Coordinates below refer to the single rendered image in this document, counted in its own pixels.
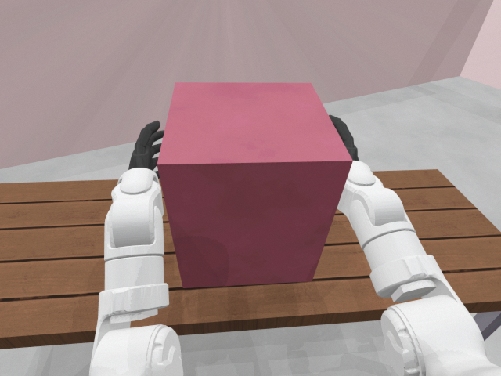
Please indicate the carton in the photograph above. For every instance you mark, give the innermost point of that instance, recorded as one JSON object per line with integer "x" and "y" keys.
{"x": 252, "y": 174}

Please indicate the robot right upper arm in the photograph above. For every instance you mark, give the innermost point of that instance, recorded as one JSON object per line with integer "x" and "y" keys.
{"x": 434, "y": 337}

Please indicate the robot left upper arm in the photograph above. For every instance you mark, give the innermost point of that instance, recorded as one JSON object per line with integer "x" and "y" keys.
{"x": 138, "y": 351}

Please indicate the right robot hand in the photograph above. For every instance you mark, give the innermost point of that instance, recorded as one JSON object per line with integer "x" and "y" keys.
{"x": 346, "y": 137}

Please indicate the table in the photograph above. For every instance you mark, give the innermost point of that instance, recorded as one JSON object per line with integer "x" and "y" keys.
{"x": 52, "y": 266}

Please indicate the left robot hand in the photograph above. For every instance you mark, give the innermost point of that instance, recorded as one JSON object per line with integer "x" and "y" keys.
{"x": 142, "y": 156}

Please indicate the right robot forearm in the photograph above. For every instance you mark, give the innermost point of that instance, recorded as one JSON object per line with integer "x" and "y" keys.
{"x": 401, "y": 269}

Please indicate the left robot forearm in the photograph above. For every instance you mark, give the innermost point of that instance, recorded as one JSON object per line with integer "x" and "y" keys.
{"x": 133, "y": 250}

